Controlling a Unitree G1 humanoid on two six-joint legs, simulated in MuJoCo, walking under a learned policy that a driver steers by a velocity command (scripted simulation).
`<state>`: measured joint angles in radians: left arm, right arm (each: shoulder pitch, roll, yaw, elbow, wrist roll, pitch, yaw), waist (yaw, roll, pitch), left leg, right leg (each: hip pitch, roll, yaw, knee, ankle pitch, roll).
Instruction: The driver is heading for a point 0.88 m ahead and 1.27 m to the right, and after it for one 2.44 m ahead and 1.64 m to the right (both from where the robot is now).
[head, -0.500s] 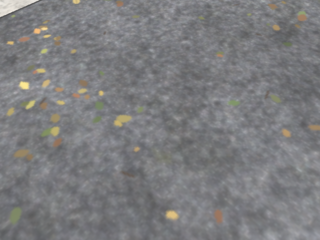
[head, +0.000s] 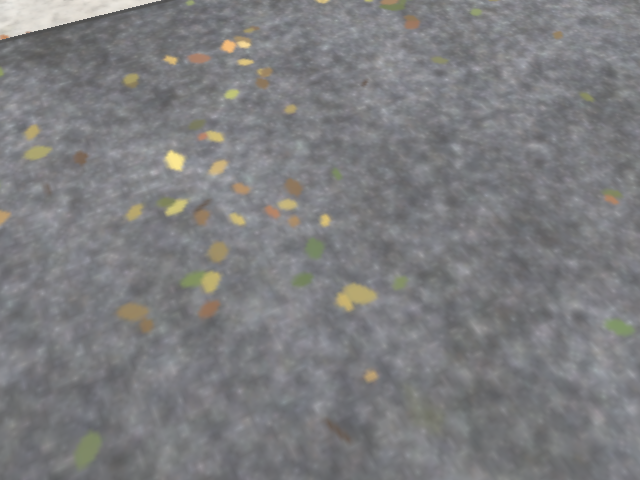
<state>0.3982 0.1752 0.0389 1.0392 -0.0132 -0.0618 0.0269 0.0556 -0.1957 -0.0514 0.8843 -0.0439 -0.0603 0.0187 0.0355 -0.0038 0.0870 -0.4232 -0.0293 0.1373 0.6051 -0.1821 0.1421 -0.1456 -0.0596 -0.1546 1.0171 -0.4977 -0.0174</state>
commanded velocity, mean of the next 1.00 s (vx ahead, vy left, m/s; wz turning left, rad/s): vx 0.07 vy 0.00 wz -0.45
